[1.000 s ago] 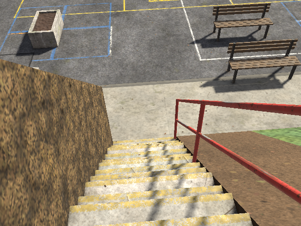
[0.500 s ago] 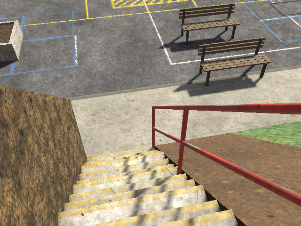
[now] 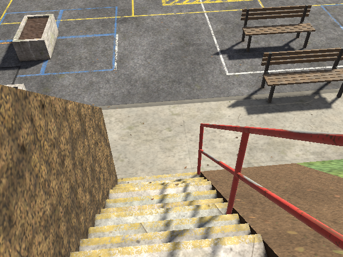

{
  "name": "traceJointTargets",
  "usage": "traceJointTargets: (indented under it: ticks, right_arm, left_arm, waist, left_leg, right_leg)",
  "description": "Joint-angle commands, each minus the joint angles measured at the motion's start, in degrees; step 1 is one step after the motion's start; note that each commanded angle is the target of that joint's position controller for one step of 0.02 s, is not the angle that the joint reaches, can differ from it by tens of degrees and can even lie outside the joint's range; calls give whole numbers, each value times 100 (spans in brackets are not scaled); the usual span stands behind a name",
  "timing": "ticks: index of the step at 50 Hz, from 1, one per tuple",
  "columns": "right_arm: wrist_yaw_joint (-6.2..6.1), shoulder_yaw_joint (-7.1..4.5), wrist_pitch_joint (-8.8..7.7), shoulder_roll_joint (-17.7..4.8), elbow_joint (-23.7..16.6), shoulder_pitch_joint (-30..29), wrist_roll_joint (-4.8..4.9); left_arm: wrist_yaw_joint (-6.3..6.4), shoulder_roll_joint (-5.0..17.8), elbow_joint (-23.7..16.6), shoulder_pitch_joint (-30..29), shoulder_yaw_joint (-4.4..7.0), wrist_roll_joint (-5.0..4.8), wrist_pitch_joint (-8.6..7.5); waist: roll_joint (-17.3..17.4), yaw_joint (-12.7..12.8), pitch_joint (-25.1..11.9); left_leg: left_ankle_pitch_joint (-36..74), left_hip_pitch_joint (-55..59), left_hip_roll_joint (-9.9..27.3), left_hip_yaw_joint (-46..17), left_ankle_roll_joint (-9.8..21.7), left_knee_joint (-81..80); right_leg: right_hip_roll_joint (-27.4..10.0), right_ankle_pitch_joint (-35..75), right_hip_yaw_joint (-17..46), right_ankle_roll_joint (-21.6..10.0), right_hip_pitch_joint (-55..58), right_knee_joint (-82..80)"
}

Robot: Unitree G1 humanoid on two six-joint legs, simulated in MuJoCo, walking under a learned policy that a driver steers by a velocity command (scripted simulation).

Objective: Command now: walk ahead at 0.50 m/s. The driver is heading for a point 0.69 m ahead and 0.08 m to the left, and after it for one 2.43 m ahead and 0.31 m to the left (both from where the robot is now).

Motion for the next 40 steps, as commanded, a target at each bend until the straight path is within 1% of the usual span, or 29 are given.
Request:
traceJointTargets:
  ticks: [1,2,3,6,8,9,10,11,12,13,14,15,16,17,19,20,22,28,29,30,32,33,34,35,36,37,38,39,40]
  right_arm:
    - [207,32,-1,-139,-429,-302,-104]
    - [286,10,-5,-154,-409,-156,-96]
    - [300,-4,54,-212,-317,30,3]
    - [361,-64,51,-428,-229,369,-33]
    - [328,-305,19,-704,334,2145,30]
    - [284,-355,-11,-742,950,3948,-60]
    - [400,-77,-115,-486,1242,4181,-107]
    - [473,64,-176,-294,1175,3664,-42]
    - [551,-14,-193,-519,1250,3563,-10]
    - [600,26,-231,-314,1314,3206,-110]
    - [540,172,-202,4,1022,2396,-128]
    - [441,331,-307,283,1034,2325,-118]
    - [301,239,-302,-181,1161,2197,-226]
    - [57,349,-286,51,1069,1901,-327]
    - [-89,292,-281,-314,1044,1778,-200]
    - [-180,223,-347,-470,1110,2133,-10]
    - [-382,243,-343,-322,1012,2203,173]
    - [-405,169,-120,-73,1158,2658,137]
    - [-411,94,-99,-185,1225,2635,128]
    - [-365,20,-122,-391,1156,2127,89]
    - [-249,-52,-178,-337,1072,1482,79]
    - [-248,-40,-154,-170,1183,1715,184]
    - [-154,-62,-216,-111,1335,1641,157]
    - [-44,-70,-245,122,1094,1884,104]
    - [-32,-1,-253,129,752,2067,200]
    - [-81,6,-212,10,623,2070,286]
    - [-146,-44,-168,-137,639,2023,290]
    - [-186,117,-155,321,240,1390,429]
    - [-221,-12,-24,-240,218,926,383]
  left_arm:
    - [278,781,-588,-586,128,-206,-78]
    - [268,958,-549,-577,163,-91,-62]
    - [233,1015,-570,-705,234,-120,-19]
    - [121,945,-668,-592,390,-162,67]
    - [101,889,-629,-1141,442,-100,122]
    - [130,971,-535,-1642,508,-169,27]
    - [43,325,-771,-1209,415,-143,-132]
    - [11,346,-1045,-655,380,-222,-196]
    - [24,517,-1305,-835,364,-453,-131]
    - [114,563,-1371,-1526,340,-541,0]
    - [195,657,-1486,-2156,345,-366,218]
    - [118,448,-1327,-1661,329,-198,217]
    - [21,150,-1503,-1447,215,-125,235]
    - [-59,377,-1742,-1818,249,-36,279]
    - [-155,337,-1710,-1922,239,27,294]
    - [-219,698,-1802,-2271,354,23,267]
    - [-283,837,-2048,-2823,390,99,243]
    - [-582,570,-2467,-3453,325,-161,256]
    - [-635,677,-2396,-3316,378,-172,249]
    - [-661,929,-2217,-2711,462,-131,212]
    - [-581,1386,-1485,-953,680,-130,169]
    - [-489,1115,-1167,-244,694,-71,189]
    - [-438,907,-765,937,621,130,222]
    - [-525,632,-682,908,292,206,175]
    - [-568,688,-754,652,261,140,97]
    - [-621,942,-672,526,309,33,85]
    - [-692,704,-689,220,228,43,57]
    - [-504,1729,-470,-236,567,29,25]
    - [-425,847,-752,-729,264,298,8]
  waist:
    - [-377,-109,708]
    - [-715,-83,598]
    - [-864,-156,668]
    - [-757,-82,663]
    - [-511,-1047,239]
    - [-35,-2137,259]
    - [2036,-1453,389]
    - [2346,-623,282]
    - [1728,-529,-133]
    - [145,-489,279]
    - [-771,-388,683]
    - [-680,-77,603]
    - [324,194,500]
    - [139,329,753]
    - [44,401,492]
    - [-33,135,578]
    - [-136,8,864]
    - [307,-831,1276]
    - [547,-863,1233]
    - [780,-462,993]
    - [602,197,338]
    - [0,450,230]
    - [-1181,1091,243]
    - [-2098,710,156]
    - [-2372,324,-118]
    - [-1920,90,-339]
    - [-705,-145,-246]
    - [-2052,-353,-59]
    - [-294,-454,562]
  left_leg:
    - [1732,1782,-154,363,-97,-2702]
    - [2093,2395,-220,420,-104,-2242]
    - [1619,2196,-128,296,-70,-2157]
    - [231,1787,-39,485,141,-2364]
    - [-312,4155,35,990,491,-4116]
    - [674,5815,263,996,791,-4350]
    - [3728,6727,931,168,1249,-2519]
    - [4994,6547,1137,-697,1360,-2302]
    - [1844,6348,1927,-1950,1969,-3044]
    - [-1096,5104,1990,-2350,1927,-3601]
    - [-1636,3939,1438,-1852,1545,-3825]
    - [-524,3453,923,-1115,1309,-3044]
    - [-695,3250,1208,-1770,1510,-3140]
    - [-1109,2293,1036,-1608,1511,-3341]
    - [-1204,1269,658,-1483,1415,-3296]
    - [-2218,2144,605,-1492,1283,-2741]
    - [-3373,2288,259,-1017,1172,-2429]
    - [-3746,2554,40,-986,1384,-1300]
    - [-3590,2842,168,-1262,1467,-934]
    - [-3271,2792,223,-1316,1464,-318]
    - [-2408,2565,44,-962,1122,1307]
    - [-1987,2224,-385,-271,849,2570]
    - [-4333,661,-1340,156,488,5432]
    - [-7000,-1235,-1555,-154,450,6434]
    - [-6622,-1753,-1148,-195,514,5853]
    - [-6168,-1792,-890,-151,436,5669]
    - [-4987,-1439,-587,-157,518,4607]
    - [-4166,-2191,-96,-515,521,3796]
    - [-2779,-1737,-16,-671,481,2558]
  right_leg:
    - [-680,1426,1152,-782,-1393,-1193]
    - [-795,1313,1204,-831,-1687,-1066]
    - [-908,1347,1360,-921,-1414,-676]
    - [-1065,2468,1895,-921,-268,489]
    - [-459,3783,1345,-546,-751,2344]
    - [177,3931,1241,-274,-1998,5406]
    - [1126,-1471,1170,-61,-4290,7895]
    - [846,-1147,1468,-106,-4950,7292]
    - [555,-530,1419,-108,-5402,6705]
    - [-129,613,1539,-291,-5325,5617]
    - [-226,1117,1063,-307,-4888,5470]
    - [-344,2084,1296,-326,-4594,4692]
    - [-511,2333,1166,-119,-4729,4137]
    - [-771,3487,1056,183,-4126,2492]
    - [-721,4762,578,400,-2167,2110]
    - [-815,5705,917,324,-2988,1321]
    - [-818,6925,999,328,-2737,-592]
    - [-712,6311,714,445,-1675,-2825]
    - [-854,6337,958,375,-1814,-2633]
    - [-989,6582,890,247,-1426,-2434]
    - [-1353,6798,594,81,475,-3383]
    - [-1117,6170,21,-42,1632,-4515]
    - [-1359,6889,46,-506,3257,-4097]
    - [-1569,8336,278,-596,4156,-1610]
    - [-1721,8280,968,-872,4181,-1511]
    - [-2130,6555,1642,-1246,3613,-1883]
    - [-2056,4940,1563,-1173,2380,-2068]
    - [-2994,2003,3591,-1573,1784,-2714]
    - [-2687,1658,3321,-1313,450,-3181]
Velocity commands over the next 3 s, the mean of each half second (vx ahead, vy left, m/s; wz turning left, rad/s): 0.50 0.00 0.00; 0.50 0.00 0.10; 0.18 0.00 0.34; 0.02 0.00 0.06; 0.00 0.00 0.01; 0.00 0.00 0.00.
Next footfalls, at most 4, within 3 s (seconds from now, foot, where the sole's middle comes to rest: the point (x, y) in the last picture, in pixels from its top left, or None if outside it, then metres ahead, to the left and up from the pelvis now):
0.18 left None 0.17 0.17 -0.91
0.68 right None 0.45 -0.10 -1.14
1.18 left None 0.64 0.17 -1.36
1.68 right None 0.88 -0.01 -1.57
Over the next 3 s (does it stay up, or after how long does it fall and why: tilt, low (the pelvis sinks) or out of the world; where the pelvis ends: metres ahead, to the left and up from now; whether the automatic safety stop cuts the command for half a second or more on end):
stays up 0.87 0.13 -0.79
